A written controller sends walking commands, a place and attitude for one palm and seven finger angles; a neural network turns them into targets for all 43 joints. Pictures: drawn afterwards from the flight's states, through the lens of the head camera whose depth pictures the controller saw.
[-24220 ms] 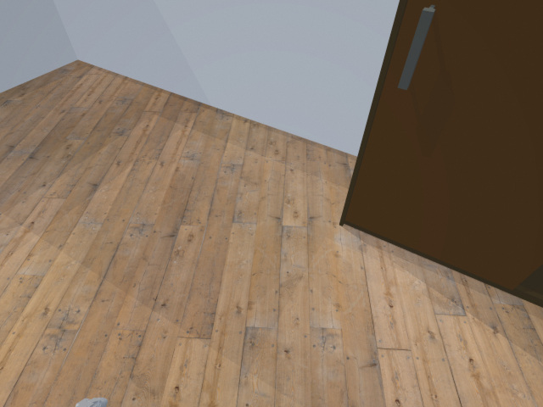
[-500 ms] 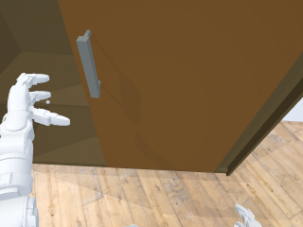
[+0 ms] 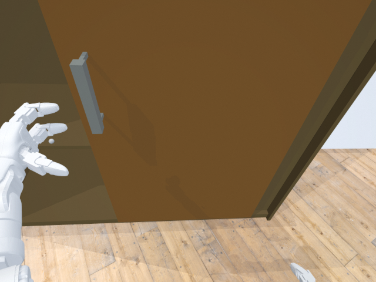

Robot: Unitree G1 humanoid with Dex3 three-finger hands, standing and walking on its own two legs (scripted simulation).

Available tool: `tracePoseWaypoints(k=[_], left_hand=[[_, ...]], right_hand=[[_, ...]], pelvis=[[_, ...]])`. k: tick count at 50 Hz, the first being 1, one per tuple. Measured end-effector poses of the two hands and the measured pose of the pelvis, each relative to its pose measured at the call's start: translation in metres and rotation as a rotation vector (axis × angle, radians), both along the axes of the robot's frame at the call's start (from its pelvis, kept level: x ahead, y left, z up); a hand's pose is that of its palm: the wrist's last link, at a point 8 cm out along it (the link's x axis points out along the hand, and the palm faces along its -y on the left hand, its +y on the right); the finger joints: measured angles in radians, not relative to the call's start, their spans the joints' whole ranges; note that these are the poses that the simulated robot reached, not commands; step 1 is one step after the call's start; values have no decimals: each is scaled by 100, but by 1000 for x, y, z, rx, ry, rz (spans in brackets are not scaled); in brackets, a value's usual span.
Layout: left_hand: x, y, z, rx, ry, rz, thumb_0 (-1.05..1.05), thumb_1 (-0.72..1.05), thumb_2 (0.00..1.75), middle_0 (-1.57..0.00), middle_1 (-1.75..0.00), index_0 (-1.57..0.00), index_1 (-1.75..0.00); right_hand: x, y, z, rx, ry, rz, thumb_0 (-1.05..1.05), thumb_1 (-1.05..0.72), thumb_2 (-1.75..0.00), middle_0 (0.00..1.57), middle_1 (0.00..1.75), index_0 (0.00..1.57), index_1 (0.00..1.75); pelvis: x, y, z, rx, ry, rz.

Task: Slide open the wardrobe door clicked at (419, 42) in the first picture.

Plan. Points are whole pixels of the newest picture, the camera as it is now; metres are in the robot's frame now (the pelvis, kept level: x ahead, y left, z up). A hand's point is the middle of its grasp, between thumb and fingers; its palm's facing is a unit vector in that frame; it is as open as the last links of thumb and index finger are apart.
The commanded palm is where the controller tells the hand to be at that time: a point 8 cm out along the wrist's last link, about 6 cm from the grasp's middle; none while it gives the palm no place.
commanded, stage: draw the hand back to the body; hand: left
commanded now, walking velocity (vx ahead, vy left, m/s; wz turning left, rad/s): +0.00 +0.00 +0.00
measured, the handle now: (91, 95) +0.52 +0.29 +0.12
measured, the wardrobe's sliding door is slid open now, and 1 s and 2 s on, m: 0.59 0.59 0.59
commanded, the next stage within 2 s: step back with the hand held close in 1.42 s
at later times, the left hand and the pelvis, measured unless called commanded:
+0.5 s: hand (37, 164) +0.27 +0.29 +0.15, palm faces +0.41 -0.87 -0.26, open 13.9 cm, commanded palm +0.22 +0.32 +0.17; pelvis +0.02 -0.01 +0.01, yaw +0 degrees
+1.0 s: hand (73, 165) +0.26 +0.22 +0.17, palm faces +0.37 -0.83 -0.42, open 9.2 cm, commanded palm +0.21 +0.26 +0.19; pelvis +0.06 -0.04 +0.02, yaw -3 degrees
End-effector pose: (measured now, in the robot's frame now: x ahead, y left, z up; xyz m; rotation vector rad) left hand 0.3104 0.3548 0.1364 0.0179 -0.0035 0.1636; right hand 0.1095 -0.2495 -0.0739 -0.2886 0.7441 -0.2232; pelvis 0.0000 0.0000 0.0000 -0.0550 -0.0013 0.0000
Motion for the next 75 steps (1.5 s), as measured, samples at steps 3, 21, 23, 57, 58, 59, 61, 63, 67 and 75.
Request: tracePoseWaypoints(k=[3, 21, 23, 57, 58, 59, 61, 63, 67, 75], left_hand=[[-7, 3, 1, 6, -8, -49, -1, -55, 20, -26, -115, -25, -115], [-70, -17, 19, 165, -16, 112, -1, -47, 24, -25, -110, -25, -110], [-75, -20, 23, 230, -27, 201, -1, -42, 26, -25, -107, -25, -107], [-99, -116, 56, 454, -71, 188, 1, 74, 83, -22, -39, -21, -39], [-100, -116, 55, 453, -68, 194, 1, 76, 84, -22, -38, -21, -38], [-101, -117, 55, 451, -66, 200, 1, 78, 85, -22, -37, -21, -36], [-102, -117, 54, 447, -58, 214, 1, 82, 86, -22, -35, -21, -34], [-104, -118, 52, 441, -52, 226, 1, 84, 87, -21, -33, -21, -33], [-107, -122, 50, 429, -50, 234, 2, 87, 89, -21, -32, -21, -31], [-111, -129, 53, 428, -71, 222, 2, 88, 90, -21, -31, -21, -30]], right_hand=[[-1, -7, 6, -2, -40, -18, 1, -90, -90, 21, 30, 21, 30], [100, 25, 35, 62, -253, 191, 1, -90, -90, 21, 30, 20, 30], [108, 30, 36, 80, -249, 209, 1, -90, -90, 21, 30, 20, 30], [127, -27, 17, 125, -84, 93, 1, -90, -90, 21, 30, 20, 30], [128, -27, 17, 126, -84, 96, 1, -90, -90, 21, 30, 20, 30], [130, -28, 17, 128, -84, 98, 1, -90, -90, 21, 30, 20, 30], [132, -28, 17, 130, -82, 104, 1, -90, -90, 21, 30, 20, 30], [134, -28, 17, 132, -81, 109, 1, -90, -90, 21, 30, 20, 30], [134, -30, 18, 134, -81, 116, 1, -90, -90, 21, 30, 20, 30], [127, -34, 17, 135, -76, 108, 1, -90, -90, 21, 30, 20, 30]], pelvis=[[4, -1, 0, 4, 2, -12], [14, -8, 6, 13, -19, 15], [15, -9, 8, 15, -21, 11], [63, -47, 17, 65, -40, -38], [63, -48, 17, 66, -41, -37], [62, -50, 17, 66, -41, -36], [62, -53, 17, 68, -42, -34], [61, -56, 17, 69, -44, -32], [60, -60, 17, 70, -48, -31], [55, -64, 17, 70, -61, -28]])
